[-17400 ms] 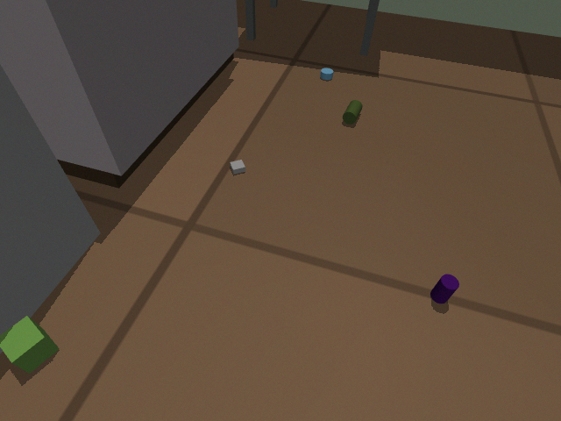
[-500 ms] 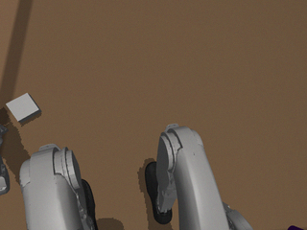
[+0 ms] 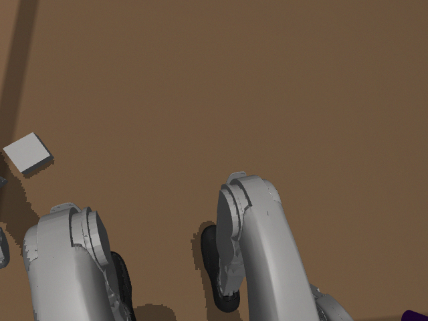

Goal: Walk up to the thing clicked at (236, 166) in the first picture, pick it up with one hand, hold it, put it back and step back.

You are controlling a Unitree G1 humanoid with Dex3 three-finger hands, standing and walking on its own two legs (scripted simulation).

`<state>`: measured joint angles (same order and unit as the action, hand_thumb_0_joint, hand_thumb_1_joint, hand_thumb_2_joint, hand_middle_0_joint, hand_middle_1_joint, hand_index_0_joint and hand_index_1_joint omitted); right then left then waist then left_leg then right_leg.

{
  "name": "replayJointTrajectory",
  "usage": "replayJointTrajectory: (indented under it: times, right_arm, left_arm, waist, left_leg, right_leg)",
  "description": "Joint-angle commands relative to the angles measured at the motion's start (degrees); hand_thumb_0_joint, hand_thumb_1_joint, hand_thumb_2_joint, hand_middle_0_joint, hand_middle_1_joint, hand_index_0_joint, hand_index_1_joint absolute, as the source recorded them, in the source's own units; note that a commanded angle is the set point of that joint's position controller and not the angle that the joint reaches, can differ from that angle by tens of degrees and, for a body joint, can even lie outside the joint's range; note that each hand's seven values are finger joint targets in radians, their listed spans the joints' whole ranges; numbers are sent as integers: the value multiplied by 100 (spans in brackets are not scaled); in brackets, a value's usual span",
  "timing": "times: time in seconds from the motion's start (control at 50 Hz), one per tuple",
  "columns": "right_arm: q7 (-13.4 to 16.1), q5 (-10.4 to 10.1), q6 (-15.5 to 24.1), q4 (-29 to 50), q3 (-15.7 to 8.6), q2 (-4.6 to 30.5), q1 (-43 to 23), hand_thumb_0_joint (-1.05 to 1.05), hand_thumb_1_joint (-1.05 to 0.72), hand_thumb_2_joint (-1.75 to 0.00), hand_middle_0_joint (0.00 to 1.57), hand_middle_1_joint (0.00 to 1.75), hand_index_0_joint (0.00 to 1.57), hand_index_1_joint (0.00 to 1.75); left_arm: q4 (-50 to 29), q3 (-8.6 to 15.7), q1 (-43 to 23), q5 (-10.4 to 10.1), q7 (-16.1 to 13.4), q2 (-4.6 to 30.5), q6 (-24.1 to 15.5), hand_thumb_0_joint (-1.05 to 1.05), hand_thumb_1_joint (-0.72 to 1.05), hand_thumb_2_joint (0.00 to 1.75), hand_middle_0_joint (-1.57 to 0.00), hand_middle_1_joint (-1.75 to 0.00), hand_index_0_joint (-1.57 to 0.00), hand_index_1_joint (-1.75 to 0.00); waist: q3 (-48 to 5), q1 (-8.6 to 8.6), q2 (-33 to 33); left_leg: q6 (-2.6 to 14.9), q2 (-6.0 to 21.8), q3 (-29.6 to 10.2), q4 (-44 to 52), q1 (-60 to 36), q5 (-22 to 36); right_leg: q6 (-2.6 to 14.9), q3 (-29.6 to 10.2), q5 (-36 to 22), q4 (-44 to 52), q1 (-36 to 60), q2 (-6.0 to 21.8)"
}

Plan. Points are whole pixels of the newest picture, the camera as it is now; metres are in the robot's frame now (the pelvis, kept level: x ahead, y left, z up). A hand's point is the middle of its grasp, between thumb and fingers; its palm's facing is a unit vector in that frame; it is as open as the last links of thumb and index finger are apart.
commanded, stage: rise first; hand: left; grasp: from above
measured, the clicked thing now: (29, 153) +0.45 +0.31 -0.30
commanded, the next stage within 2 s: approach in 0.94 s
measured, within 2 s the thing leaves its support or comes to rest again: neither
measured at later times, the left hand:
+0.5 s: hand out of the picture +0.41 +0.35 -0.18, palm faces -0.33 -0.28 -0.90, open 12.8 cm
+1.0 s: hand out of the picture +0.41 +0.35 -0.19, palm faces -0.32 -0.29 -0.90, open 12.6 cm
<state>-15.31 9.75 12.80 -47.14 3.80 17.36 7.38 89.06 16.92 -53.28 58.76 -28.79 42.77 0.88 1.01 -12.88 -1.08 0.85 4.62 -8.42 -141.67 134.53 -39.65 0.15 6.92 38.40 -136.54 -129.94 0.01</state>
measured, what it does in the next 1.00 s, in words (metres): stands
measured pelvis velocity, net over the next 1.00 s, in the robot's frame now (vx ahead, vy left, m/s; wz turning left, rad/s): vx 0.00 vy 0.00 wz -0.01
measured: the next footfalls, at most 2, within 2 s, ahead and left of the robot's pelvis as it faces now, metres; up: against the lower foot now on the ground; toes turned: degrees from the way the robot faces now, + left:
none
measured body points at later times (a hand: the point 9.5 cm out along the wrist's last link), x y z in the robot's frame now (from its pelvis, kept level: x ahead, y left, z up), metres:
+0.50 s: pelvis +0.00 +0.00 +0.00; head +0.23 +0.08 +0.38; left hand +0.42 +0.36 -0.13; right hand +0.05 -0.26 -0.10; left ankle +0.07 +0.13 -0.28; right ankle +0.10 -0.11 -0.28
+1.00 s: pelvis +0.00 +0.00 -0.01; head +0.24 +0.08 +0.37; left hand +0.42 +0.36 -0.14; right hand +0.05 -0.26 -0.10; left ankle +0.07 +0.13 -0.28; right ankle +0.10 -0.11 -0.28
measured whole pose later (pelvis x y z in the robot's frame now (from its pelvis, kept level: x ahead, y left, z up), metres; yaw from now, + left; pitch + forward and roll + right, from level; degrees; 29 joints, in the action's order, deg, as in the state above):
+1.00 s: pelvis +0.00 +0.00 -0.01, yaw +0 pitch +30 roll -8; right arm -17.5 11.2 15.9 -48.3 4.3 17.7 8.1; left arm 93.0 17.7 -54.0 60.9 -31.5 44.4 -1.0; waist 1.6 -13.9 -2.1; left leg 0.8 4.2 -9.1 -142.9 134.8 -39.4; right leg 0.0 7.3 38.2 -137.4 -129.8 0.0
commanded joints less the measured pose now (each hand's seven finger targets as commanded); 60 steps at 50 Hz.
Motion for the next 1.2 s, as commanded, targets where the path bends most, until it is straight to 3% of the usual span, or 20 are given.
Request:
replayJointTrajectory:
  times: [0.0,0.06,0.2,0.28,0.44,0.48,0.54,0.58,0.66,0.7,0.78,0.84,0.9,0.94,0.98,1.0,1.06,1.08,1.12,1.18]
  right_arm:
    - [-19,-49,117,-8,-419,1405,1296,0,-90,-90,20,30,20,30]
    - [-14,-75,132,13,-413,1429,1262,0,-90,-90,20,30,20,30]
    - [-27,-45,141,-47,-381,1431,1312,0,-91,-90,20,30,20,30]
    - [-55,-55,168,-13,-380,1455,1200,0,-90,-90,20,30,20,30]
    - [-87,-25,184,-56,-406,1518,1293,0,-90,-90,20,30,20,30]
    - [-110,-10,193,-69,-404,1478,1291,0,-90,-90,20,30,20,30]
    - [-119,-3,221,-15,-372,1459,1302,0,-90,-90,20,30,20,30]
    - [-109,12,205,-108,-386,1512,1404,0,-90,-90,20,30,20,30]
    - [-140,35,282,-25,-342,1452,1330,0,-90,-90,20,30,20,30]
    - [-149,70,289,-101,-356,1515,1426,0,-90,-90,20,30,20,30]
    - [-163,62,348,-71,-317,1473,1293,0,-90,-90,20,30,20,30]
    - [-171,81,354,-109,-346,1508,1364,0,-90,-90,20,30,20,30]
    - [-206,82,369,-108,-346,1491,1317,0,-90,-90,20,30,20,30]
    - [-207,95,378,-182,-380,1565,1376,0,-90,-90,20,30,20,30]
    - [-218,91,388,-178,-392,1559,1393,0,-90,-90,20,30,20,30]
    - [-237,67,407,-113,-337,1475,1239,0,-90,-90,20,30,20,30]
    - [-273,101,453,-80,-335,1527,1289,0,-89,-90,20,30,20,30]
    - [-252,103,439,-202,-405,1612,1408,0,-89,-90,20,30,20,30]
    - [-265,116,475,-178,-368,1524,1390,0,-89,-90,20,30,20,30]
    - [-284,126,514,-272,-398,1562,1483,0,-89,-90,20,30,20,30]
  left_arm:
    - [-642,-177,-1316,24,-212,1241,-73,0,-30,78,-34,-77,-33,-78]
    - [-886,-63,-1468,21,-290,1433,-89,0,-32,79,-34,-75,-32,-77]
    - [-809,-87,-1682,148,-393,1549,-64,0,-33,80,-35,-74,-33,-76]
    - [-313,-275,-1398,135,-338,1278,-17,0,-33,80,-34,-76,-32,-78]
    - [-441,-30,-1539,170,-422,1520,-21,0,-32,80,-34,-75,-32,-78]
    - [-412,-176,-1589,165,-364,1399,-40,0,-33,80,-34,-75,-32,-77]
    - [-500,-124,-1514,112,-362,1443,-97,0,-32,80,-35,-74,-33,-76]
    - [-422,161,-1388,165,-400,1792,-120,0,-32,80,-35,-74,-32,-77]
    - [-399,-111,-1603,168,-372,1453,-201,0,-32,79,-34,-75,-32,-77]
    - [-372,145,-1614,214,-417,1887,-235,0,-30,78,-35,-75,-33,-77]
    - [-330,-9,-1519,166,-461,1561,-262,0,-30,78,-36,-74,-33,-76]
    - [-460,222,-1510,214,-503,1907,-255,0,-30,78,-36,-73,-33,-75]
    - [-418,-29,-1563,246,-488,1564,-225,0,-29,77,-37,-72,-34,-74]
    - [-258,167,-1487,227,-541,1761,-205,0,-29,77,-36,-73,-34,-75]
    - [-315,185,-1438,207,-548,1715,-190,0,-29,77,-36,-71,-34,-73]
    - [-236,-76,-1445,186,-532,1454,-192,0,-28,77,-37,-72,-34,-74]
    - [-126,-118,-1605,235,-506,1512,-196,0,-42,87,-27,-79,-24,-82]
    - [-115,54,-1489,214,-531,1642,-186,0,-43,88,-26,-80,-23,-83]
    - [-307,-349,-1950,181,-522,1156,-239,0,-46,91,-27,-77,-22,-82]
    - [-606,-391,-2335,224,-634,1171,-240,0,-47,91,-26,-79,-22,-84]
  waist:
    - [-3837,-42,1514]
    - [-3946,55,1754]
    - [-3748,-72,1750]
    - [-3520,-42,1850]
    - [-3681,-56,1870]
    - [-3582,-125,1790]
    - [-3684,-58,1626]
    - [-3808,-21,1514]
    - [-3699,-119,1666]
    - [-3653,-109,1553]
    - [-3772,-84,1710]
    - [-3898,-47,1801]
    - [-3820,-103,1913]
    - [-3647,-138,1772]
    - [-3695,-98,1826]
    - [-3672,-63,1870]
    - [-3450,-205,1670]
    - [-3552,-180,1708]
    - [-3546,-392,1800]
    - [-3797,-455,2133]
  left_leg:
    - [92,-217,498,1395,-2735,994]
    - [52,-210,460,1502,-2911,951]
    - [77,-204,523,1431,-2791,940]
    - [36,-216,457,1565,-2817,842]
    - [29,-222,443,1580,-2912,875]
    - [48,-228,466,1537,-2823,775]
    - [96,-249,549,1431,-2667,908]
    - [109,-237,575,1324,-2628,1093]
    - [73,-237,501,1354,-2767,1068]
    - [116,-232,524,1256,-2595,998]
    - [74,-227,514,1305,-2755,934]
    - [63,-227,499,1292,-2873,1068]
    - [42,-218,484,1322,-2904,1044]
    - [67,-217,478,1303,-2747,978]
    - [47,-215,476,1343,-2847,1092]
    - [44,-212,466,1348,-2819,1008]
    - [76,-225,452,1299,-2659,911]
    - [75,-221,461,1307,-2710,931]
    - [55,-205,411,1348,-2805,808]
    - [-6,-182,349,1462,-3164,819]
  right_leg:
    - [164,318,-1114,1456,1971,-299]
    - [191,343,-1041,1395,1836,-272]
    - [175,304,-1064,1452,1757,-278]
    - [207,355,-923,1382,1538,-266]
    - [189,391,-964,1360,1537,-253]
    - [191,360,-870,1381,1472,-252]
    - [157,304,-998,1483,1813,-257]
    - [129,271,-1192,1458,1990,-264]
    - [162,348,-1141,1382,1800,-268]
    - [136,305,-1109,1405,1913,-263]
    - [155,345,-1022,1408,1884,-289]
    - [163,372,-1138,1332,1930,-276]
    - [185,394,-1125,1296,1777,-292]
    - [166,401,-1087,1350,1763,-292]
    - [174,410,-1146,1319,1760,-285]
    - [187,403,-1080,1298,1672,-297]
    - [167,415,-1000,1329,1634,-289]
    - [165,400,-1027,1374,1706,-304]
    - [166,447,-946,1377,1543,-290]
    - [175,500,-975,1364,1473,-275]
